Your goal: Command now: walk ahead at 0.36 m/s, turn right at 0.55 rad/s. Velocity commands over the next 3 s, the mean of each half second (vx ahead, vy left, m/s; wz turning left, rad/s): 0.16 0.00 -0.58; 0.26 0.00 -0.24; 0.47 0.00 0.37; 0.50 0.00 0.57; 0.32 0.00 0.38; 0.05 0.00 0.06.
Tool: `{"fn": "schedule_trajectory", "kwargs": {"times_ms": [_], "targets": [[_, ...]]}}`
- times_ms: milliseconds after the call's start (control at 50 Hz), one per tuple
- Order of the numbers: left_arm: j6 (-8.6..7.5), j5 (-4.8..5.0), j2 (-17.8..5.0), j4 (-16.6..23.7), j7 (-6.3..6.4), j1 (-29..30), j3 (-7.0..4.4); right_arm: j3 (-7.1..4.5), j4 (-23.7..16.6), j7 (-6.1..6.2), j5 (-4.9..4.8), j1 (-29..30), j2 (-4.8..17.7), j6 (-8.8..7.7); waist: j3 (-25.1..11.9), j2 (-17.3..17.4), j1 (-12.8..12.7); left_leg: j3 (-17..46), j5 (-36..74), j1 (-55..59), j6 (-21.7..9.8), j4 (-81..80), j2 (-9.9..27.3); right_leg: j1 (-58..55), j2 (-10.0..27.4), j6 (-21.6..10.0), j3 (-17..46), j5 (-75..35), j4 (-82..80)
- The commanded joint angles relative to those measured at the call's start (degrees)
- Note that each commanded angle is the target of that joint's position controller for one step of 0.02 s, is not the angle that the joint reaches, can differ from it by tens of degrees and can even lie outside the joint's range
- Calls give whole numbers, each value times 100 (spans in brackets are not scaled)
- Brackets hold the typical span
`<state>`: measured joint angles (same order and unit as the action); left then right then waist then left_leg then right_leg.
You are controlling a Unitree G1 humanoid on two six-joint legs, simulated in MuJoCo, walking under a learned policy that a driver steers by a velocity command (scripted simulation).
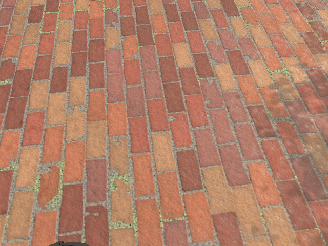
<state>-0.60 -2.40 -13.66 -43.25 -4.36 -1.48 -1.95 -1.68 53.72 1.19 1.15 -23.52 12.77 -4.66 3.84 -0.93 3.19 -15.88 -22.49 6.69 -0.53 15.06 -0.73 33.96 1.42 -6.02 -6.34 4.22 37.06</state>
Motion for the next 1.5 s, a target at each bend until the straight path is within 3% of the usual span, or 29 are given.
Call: {"fn": "schedule_trajectory", "kwargs": {"times_ms": [20,40,60,80,100,140,180,260,420,560,620,640,660,680,700,740,840,980,1040,1080,1100,1120,1140,1160,1180,1220,1320,1420,1500], "targets": [[-120,-65,-455,44,93,-989,-133,-239,-236,106,-23,70,1110,62,-520,631,-643,219,7014,-282,-435,1913,1452,-1425,-656,-345,-275,362,-362],[-194,-126,-635,-204,167,-1765,-232,-242,-284,97,-78,156,1128,90,-982,467,-1004,182,6044,-779,-297,3214,1318,-2523,-720,-515,-84,-206,-918],[-226,-141,-1137,-314,268,-2211,-384,-198,-452,59,-72,31,887,72,-1498,-176,-1049,180,2621,-2112,-93,4985,927,-3926,342,-793,1065,-1662,-772],[-148,21,-1826,-98,304,-1937,-562,-132,-775,16,-202,-469,529,110,-2455,-1249,-600,765,-1551,-4132,223,7319,-155,-5676,2209,-2059,3927,-4614,-610],[-42,247,-1693,-14,379,-2179,-588,-196,-804,20,-55,60,916,127,-2672,-48,-943,1712,-905,-4357,224,7340,79,-5323,2039,-2060,3615,-4750,-949],[3,290,-1034,-10,458,-1347,-410,-140,-896,30,-66,530,746,110,-1017,217,-515,1740,-163,-4341,216,6398,517,-3524,1474,-1524,2556,-3833,-1490],[4,299,-742,30,484,-1028,-310,-156,-895,17,118,426,737,328,-632,167,-176,1771,-44,-3746,298,5710,608,-2460,957,-1167,2070,-3443,-1783],[-78,175,-1044,40,407,-1123,-392,-145,-978,11,89,390,578,558,-932,48,-73,1689,326,-3478,389,5028,456,-2062,635,-992,1883,-3522,-1777],[117,155,-1114,70,481,-1610,-455,-181,-1390,82,36,1521,754,680,-707,-376,-511,1992,588,-4110,429,3864,336,-2543,574,-735,2841,-944,-1867],[207,88,-1123,133,486,-1594,-463,-125,-1495,141,-114,1535,784,567,-722,-562,-531,1957,-60,-3223,168,2698,-41,-2762,617,-717,3303,-2301,-1293],[248,154,-1025,113,501,-1386,-416,-72,-1367,106,-35,976,653,449,-713,-401,-144,1775,428,-1684,-46,838,-151,-1966,158,-390,3354,302,-1161],[219,171,-699,170,516,-1417,-313,-91,-1355,139,59,929,826,386,-615,207,-165,2486,77,-1117,-204,157,493,-1321,-227,-117,3023,1697,-680],[157,206,-239,288,505,-1576,-171,-146,-1453,166,120,887,1268,372,-712,1403,-236,4291,-922,-475,-649,-466,1876,-373,-1064,193,1939,2930,619],[120,28,-851,348,515,-1326,-295,-308,-1268,110,179,664,1676,406,-215,1304,-104,5293,-1297,-1062,-1206,-703,2275,303,-1137,214,1577,2923,1341],[70,-24,-1016,287,492,-1276,-344,-247,-1206,50,127,690,1330,383,109,764,-228,5081,-1623,-1282,-1290,-698,2110,331,-807,222,1809,2448,1692],[16,-2,-941,78,352,-1419,-327,-159,-1178,-25,29,993,963,297,215,787,-398,3973,-938,-1253,-922,-732,1411,211,-652,397,1657,1719,1745],[-42,-14,-716,100,195,-878,-227,-209,-792,-102,-43,348,931,82,-9,761,-160,3137,771,-632,-1002,-723,1148,534,-297,633,1052,983,1729],[-124,38,-384,422,150,334,-38,-246,-319,-131,-20,-431,947,42,139,820,217,2771,2138,-723,-1092,-498,1141,33,-86,707,362,840,87],[-190,81,-443,420,216,167,-37,-283,-246,-126,-11,-410,1073,65,43,834,15,2914,2945,-1024,-1062,-95,1265,-800,-246,537,292,951,-374],[-264,82,-538,169,316,-634,-96,-295,-262,-122,-71,-145,1137,73,-194,658,-489,2859,3480,-1505,-856,552,1139,-2215,-400,375,318,577,-1105],[-338,4,-811,-77,408,-1390,-199,-265,-280,-138,-119,-96,1023,49,-665,307,-805,2556,3460,-1997,-694,1516,792,-3467,-162,236,605,522,-1285],[-383,-125,-1362,-140,518,-2323,-338,-154,-562,-167,-219,65,644,14,-1505,-541,-1241,2124,1964,-3142,-457,3177,303,-4929,1344,-109,2256,1901,-1685],[-311,-84,-1791,-212,518,-2475,-434,-128,-665,-115,-210,-284,436,66,-1724,-1458,-1031,1708,-830,-4178,-407,4430,-301,-5008,2477,-483,4168,2675,-2415],[-284,0,-1270,-160,496,-2079,-318,-258,-495,-80,-70,-174,894,168,-1049,-555,-845,2074,-523,-4314,-510,5007,71,-4233,2274,-483,3990,3131,-2465],[-302,47,-883,-79,475,-1567,-211,-256,-466,-151,-52,-63,758,176,-460,-359,-599,2125,-5,-4292,-526,4997,271,-3599,1974,-375,3233,2670,-2603],[-390,76,-501,-78,481,-1256,-106,-260,-394,-239,8,22,588,251,-99,-514,-388,1993,457,-4087,-426,4800,477,-3012,1467,-139,2029,1342,-2823],[-587,156,-496,-345,501,-1631,-125,-269,-593,-401,71,557,422,420,-72,-395,-264,1804,1175,-4570,-231,4890,545,-3076,1261,-136,827,-466,-2924],[-588,126,-416,-568,505,-1880,-99,-173,-1006,-510,68,1620,279,412,179,-331,-356,1486,2072,-4765,-147,3666,506,-3052,1089,-135,-11,-1319,-2917],[-560,131,-628,-767,558,-2194,-140,-81,-1319,-585,90,2364,257,398,286,-275,-511,994,2174,-4321,-380,2472,374,-3397,1241,-65,-391,-2017,-2808]]}}
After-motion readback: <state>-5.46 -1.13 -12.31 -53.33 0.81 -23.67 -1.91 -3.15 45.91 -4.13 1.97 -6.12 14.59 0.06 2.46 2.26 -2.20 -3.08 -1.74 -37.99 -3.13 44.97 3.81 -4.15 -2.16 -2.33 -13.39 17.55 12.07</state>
